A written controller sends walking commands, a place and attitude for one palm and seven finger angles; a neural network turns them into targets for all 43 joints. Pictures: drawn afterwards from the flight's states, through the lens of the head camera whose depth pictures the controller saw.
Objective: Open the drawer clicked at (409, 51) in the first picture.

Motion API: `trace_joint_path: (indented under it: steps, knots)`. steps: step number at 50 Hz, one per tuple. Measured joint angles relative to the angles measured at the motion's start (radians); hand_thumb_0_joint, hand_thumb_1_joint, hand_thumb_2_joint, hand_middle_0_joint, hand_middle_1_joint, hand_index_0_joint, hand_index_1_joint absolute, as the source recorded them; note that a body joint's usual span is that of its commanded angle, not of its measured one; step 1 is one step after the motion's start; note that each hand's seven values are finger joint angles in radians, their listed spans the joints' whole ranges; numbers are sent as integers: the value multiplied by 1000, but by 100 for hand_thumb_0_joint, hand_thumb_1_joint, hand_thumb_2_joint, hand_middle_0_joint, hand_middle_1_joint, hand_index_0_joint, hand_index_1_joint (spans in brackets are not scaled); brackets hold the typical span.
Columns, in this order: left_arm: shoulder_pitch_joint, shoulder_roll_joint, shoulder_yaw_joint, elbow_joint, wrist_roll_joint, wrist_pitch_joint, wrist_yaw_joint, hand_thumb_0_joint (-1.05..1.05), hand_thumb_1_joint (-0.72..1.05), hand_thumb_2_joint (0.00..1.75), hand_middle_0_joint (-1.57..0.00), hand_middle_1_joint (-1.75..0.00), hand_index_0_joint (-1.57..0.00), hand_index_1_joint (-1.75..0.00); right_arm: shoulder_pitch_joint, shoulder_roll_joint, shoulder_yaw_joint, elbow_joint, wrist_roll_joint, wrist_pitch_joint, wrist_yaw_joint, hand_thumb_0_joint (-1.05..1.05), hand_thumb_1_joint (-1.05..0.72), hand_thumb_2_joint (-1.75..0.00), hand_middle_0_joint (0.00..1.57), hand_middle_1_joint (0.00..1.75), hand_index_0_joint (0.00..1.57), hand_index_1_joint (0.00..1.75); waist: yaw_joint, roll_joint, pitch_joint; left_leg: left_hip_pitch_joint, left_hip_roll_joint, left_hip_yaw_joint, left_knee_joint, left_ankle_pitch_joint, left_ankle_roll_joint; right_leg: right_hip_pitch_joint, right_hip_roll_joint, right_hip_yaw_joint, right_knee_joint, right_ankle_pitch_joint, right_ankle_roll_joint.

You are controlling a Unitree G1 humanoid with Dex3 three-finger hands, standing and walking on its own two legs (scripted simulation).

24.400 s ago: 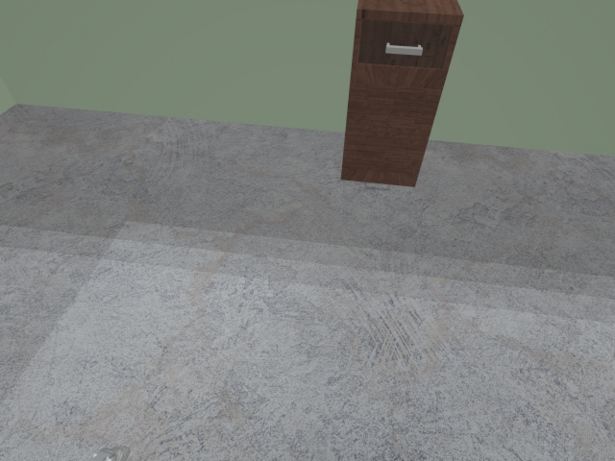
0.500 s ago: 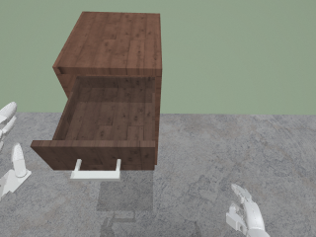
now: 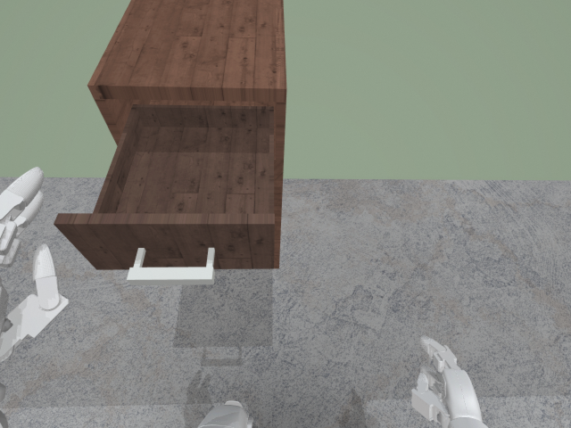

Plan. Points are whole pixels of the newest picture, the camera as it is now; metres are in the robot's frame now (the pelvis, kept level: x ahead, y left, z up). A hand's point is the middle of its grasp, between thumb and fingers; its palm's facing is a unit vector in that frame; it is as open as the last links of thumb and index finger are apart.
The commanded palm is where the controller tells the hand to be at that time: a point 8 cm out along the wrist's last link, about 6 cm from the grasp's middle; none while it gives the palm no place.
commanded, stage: step back with the hand held close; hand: left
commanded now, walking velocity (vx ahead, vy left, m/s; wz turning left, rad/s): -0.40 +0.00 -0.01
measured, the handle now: (174, 264) +0.36 +0.21 -0.07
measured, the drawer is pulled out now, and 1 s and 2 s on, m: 0.30 0.30 0.30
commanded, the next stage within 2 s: stop stepping back and stand still in 0.26 s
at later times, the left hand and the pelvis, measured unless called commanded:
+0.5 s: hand out of the picture +0.08 +0.16 +0.18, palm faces +0.27 -0.82 -0.51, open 7.4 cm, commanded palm +0.00 +0.22 +0.19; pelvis -0.13 -0.05 +0.00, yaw -1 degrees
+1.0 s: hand out of the picture -0.02 +0.18 +0.19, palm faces +0.41 -0.77 -0.49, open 7.4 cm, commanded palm -0.07 +0.22 +0.19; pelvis -0.19 -0.06 +0.00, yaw +1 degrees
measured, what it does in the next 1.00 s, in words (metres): walks backwards: left foot, then right foot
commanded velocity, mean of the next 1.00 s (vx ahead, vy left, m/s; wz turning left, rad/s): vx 0.01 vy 0.07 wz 0.00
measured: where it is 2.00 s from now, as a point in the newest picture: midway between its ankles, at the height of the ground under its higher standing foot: outside the picture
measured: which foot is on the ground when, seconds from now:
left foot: up 0.00-0.06, down 0.08-0.44, up 0.46-0.72, down 0.74-1.00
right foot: down 0.00-0.10, up 0.12-0.42, down 0.44-1.00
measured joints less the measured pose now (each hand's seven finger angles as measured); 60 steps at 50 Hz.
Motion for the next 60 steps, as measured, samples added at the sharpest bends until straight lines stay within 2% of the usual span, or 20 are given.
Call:
trace_joint_path:
  steps: [2,5,7,11,19,22,23,25,27,29,34,37,38,41,44,47,51,54,58,60]
  knots:
    - [24,4,-2,-14,2,7,-7,1,88,90,-22,-30,-21,-30,-1,-2,-7,4,-1,16,-5,1,-90,-90,21,30,21,30,-8,-20,-24,30,-24,9,24,-74,5,-8,-18,6,-16,10,5]
    - [61,30,38,-46,-1,19,-2,1,88,90,-22,-30,-21,-30,-10,-1,-14,-16,-7,32,-19,1,-90,-90,21,30,21,29,-25,-37,-45,128,-24,24,-185,44,16,-53,-31,3,19,16,20]
    - [42,53,60,-29,1,17,3,1,88,90,-22,-30,-21,-30,-38,23,-26,-15,-14,34,-18,1,-90,-90,20,30,20,29,-14,-66,-16,130,-36,36,-203,49,27,-115,-33,29,177,-94,18]
    - [46,35,54,-14,-11,41,9,1,88,90,-22,-30,-21,-30,-58,53,-11,-21,-28,4,1,1,-90,-90,20,30,20,29,6,-43,3,137,11,39,-240,95,23,-168,7,18,402,-200,28]
    - [17,21,25,-64,-28,56,6,1,89,90,-22,-30,-21,-30,-41,69,35,-35,-20,-31,26,1,-90,-90,21,30,21,30,33,-13,-1,84,70,35,-254,174,-20,-15,-17,-15,223,-165,34]
    - [7,42,52,-49,-30,51,7,1,89,90,-22,-30,-21,-30,-37,57,43,-50,-10,-19,31,1,-90,-90,21,30,21,30,28,-4,3,12,80,26,-174,149,-31,78,-29,-28,28,-81,23]
    - [3,31,43,-37,-27,51,3,1,89,90,-22,-30,-21,-30,-39,44,38,-44,-4,-7,32,1,-90,-90,21,30,21,30,18,21,15,-14,85,6,-106,60,-25,79,-15,-45,28,-75,11]
    - [14,17,20,-22,-28,53,-5,1,88,90,-22,-30,-21,-30,-19,24,25,-18,4,19,25,1,-90,-90,21,30,21,30,4,25,11,-77,32,-17,149,-68,-15,74,-22,-57,25,-69,-7]
    - [47,2,15,-14,-28,54,-11,1,88,90,-22,-30,-21,-30,17,9,15,10,9,43,18,1,-90,-90,21,30,21,30,-1,-2,-18,-99,-23,4,366,-85,-14,72,-44,-47,-6,-46,-14]
    - [91,-11,24,5,-25,44,-5,1,88,90,-22,-30,-21,-30,52,-1,5,23,5,63,6,1,-90,-90,21,30,21,30,-19,-25,-54,-67,-42,40,425,-78,-11,72,-58,-40,-51,-12,-17]
    - [115,-16,16,73,4,42,22,1,88,90,-22,-30,-21,-30,116,-48,-26,34,-3,50,-14,1,-90,-90,20,30,20,29,-47,-33,-109,170,-17,79,12,-128,34,56,-62,-57,-112,41,-22]
    - [98,-21,-5,55,9,54,29,1,88,90,-22,-30,-21,-30,129,-85,-45,27,-9,20,-16,1,-90,-90,20,30,20,29,-54,-2,-96,316,11,80,-287,-44,60,35,-44,-98,-88,41,-20]
    - [87,-14,-7,44,9,53,29,1,88,90,-22,-30,-21,-30,124,-86,-53,27,-12,13,-18,1,-90,-90,20,30,20,29,-55,-4,-82,334,13,79,-327,-36,44,25,-49,-107,-63,33,-19]
    - [92,17,9,13,8,53,23,1,88,90,-22,-30,-21,-30,105,-62,-53,12,-9,8,-8,1,-90,-90,20,30,20,29,-26,-49,-49,348,-11,103,-309,-16,3,16,-75,-78,-8,20,-14]
    - [116,37,22,2,11,46,24,1,88,90,-22,-30,-21,-30,98,-41,-37,-7,-5,-1,-5,1,-90,-90,20,30,20,29,-25,-23,-63,337,2,97,-244,-45,-2,30,-65,-84,9,11,-17]
    - [86,30,27,27,10,25,26,1,88,90,-22,-30,-21,-30,86,-23,-20,0,1,0,-6,1,-90,-90,20,30,20,29,-10,18,-86,299,20,77,-163,-105,24,33,-45,-100,3,15,-28]
    - [7,-16,19,91,8,25,24,1,88,90,-22,-30,-21,-30,58,0,-3,29,0,30,4,1,-90,-90,20,30,20,29,11,14,-95,238,-3,84,-65,-159,60,29,-45,-96,-17,38,-31]
    - [-15,-49,4,116,4,44,33,1,88,90,-22,-30,-21,-30,56,9,19,16,-10,32,0,1,-90,-90,20,30,21,29,6,1,-83,268,-9,93,-182,-35,53,20,-47,-88,13,20,-20]
    - [9,-56,-26,115,15,84,37,1,89,90,-21,-30,-21,-30,87,39,33,0,-15,24,2,1,-90,-90,21,30,21,29,-5,-27,-96,281,-21,95,-192,-31,31,8,-42,-48,112,-106,11]
    - [-8,-37,-47,145,38,77,21,1,89,90,-21,-30,-21,-30,99,40,30,15,-22,3,20,1,-90,-90,21,30,21,29,-6,-28,-105,261,-24,83,-170,-42,27,34,-45,-46,60,-1,12]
